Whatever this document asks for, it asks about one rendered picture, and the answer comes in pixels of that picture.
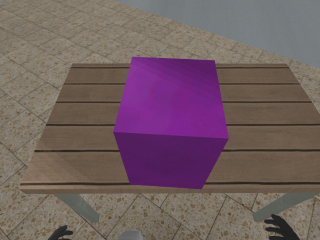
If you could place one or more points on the robot left thigh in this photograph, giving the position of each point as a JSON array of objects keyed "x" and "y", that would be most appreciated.
[{"x": 131, "y": 235}]

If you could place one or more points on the table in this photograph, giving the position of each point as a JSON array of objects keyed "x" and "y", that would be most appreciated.
[{"x": 273, "y": 139}]

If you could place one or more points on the carton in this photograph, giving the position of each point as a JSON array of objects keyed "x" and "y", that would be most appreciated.
[{"x": 170, "y": 128}]

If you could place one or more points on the robot right hand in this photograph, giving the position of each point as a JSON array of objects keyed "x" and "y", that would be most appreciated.
[{"x": 285, "y": 230}]

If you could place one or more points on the robot left hand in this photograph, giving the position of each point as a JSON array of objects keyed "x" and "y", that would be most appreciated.
[{"x": 61, "y": 231}]

